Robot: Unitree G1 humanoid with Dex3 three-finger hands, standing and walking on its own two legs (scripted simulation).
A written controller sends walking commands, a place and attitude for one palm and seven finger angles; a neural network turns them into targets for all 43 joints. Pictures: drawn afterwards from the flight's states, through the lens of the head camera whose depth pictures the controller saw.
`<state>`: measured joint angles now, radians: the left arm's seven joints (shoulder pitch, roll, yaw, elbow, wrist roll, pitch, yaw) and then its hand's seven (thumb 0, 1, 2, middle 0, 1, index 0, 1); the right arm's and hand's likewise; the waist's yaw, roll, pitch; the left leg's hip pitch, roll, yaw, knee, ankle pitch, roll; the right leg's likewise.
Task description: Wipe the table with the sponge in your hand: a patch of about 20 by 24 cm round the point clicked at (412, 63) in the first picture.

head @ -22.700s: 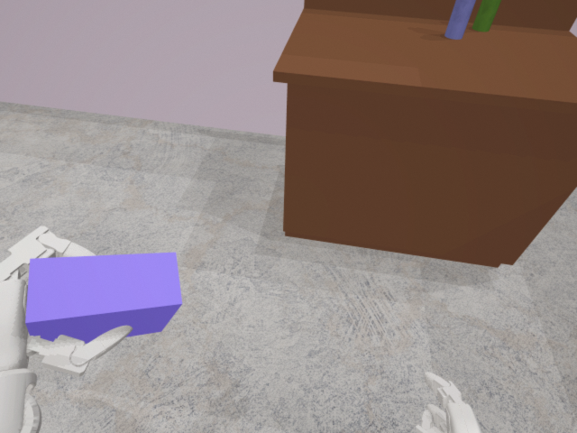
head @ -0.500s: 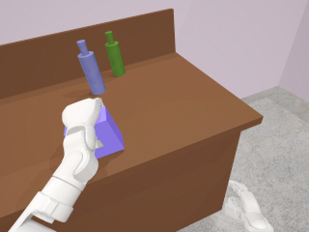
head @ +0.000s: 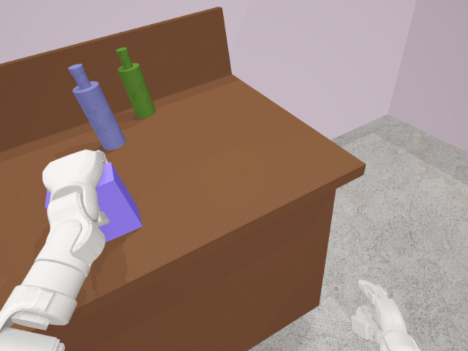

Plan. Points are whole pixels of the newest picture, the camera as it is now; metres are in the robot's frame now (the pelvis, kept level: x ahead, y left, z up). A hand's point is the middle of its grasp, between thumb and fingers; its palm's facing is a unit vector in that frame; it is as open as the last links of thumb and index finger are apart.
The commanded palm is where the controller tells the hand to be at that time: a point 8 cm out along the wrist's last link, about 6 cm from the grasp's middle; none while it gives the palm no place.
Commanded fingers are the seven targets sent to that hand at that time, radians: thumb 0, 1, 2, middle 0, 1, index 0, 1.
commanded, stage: wipe forward along the third lane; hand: left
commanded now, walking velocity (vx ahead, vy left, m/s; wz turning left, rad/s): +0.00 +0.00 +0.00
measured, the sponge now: (103, 214) +0.33 +0.28 +0.10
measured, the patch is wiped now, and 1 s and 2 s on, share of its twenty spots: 0.80 0.95 0.95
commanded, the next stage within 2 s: wipe back along the third lane in 0.82 s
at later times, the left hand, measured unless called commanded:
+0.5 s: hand (77, 184) +0.36 +0.33 +0.15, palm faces -0.01 -0.02 -1.00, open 10.0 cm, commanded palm +0.33 +0.34 +0.18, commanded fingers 0.00 0.10 1.30 -1.20 -1.60 -1.20 -1.60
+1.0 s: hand (69, 169) +0.40 +0.37 +0.15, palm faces -0.03 +0.00 -1.00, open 10.0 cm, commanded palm +0.37 +0.35 +0.18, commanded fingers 0.00 0.10 1.30 -1.20 -1.60 -1.20 -1.60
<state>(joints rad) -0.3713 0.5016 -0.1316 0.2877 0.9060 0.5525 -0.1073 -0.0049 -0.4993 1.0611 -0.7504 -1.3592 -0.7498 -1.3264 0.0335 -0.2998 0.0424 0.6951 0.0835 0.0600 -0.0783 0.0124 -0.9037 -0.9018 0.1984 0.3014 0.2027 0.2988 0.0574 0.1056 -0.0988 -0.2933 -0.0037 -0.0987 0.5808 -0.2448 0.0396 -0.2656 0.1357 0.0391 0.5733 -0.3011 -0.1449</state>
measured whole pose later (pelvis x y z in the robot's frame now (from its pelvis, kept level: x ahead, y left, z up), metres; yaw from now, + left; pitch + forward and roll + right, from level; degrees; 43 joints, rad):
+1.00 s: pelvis -0.01 +0.08 +0.01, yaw +2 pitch +6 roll -1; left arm -0.84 0.48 -0.17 0.90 1.00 0.38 -0.01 0.01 -0.51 1.07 -0.75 -1.36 -0.75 -1.33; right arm 0.23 -0.28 0.02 0.74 0.09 0.07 -0.07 0.01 -0.90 -0.90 0.20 0.30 0.20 0.30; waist -0.01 0.07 -0.13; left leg -0.39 -0.05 -0.08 0.50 -0.21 0.03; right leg -0.34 0.07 0.02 0.46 -0.23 -0.04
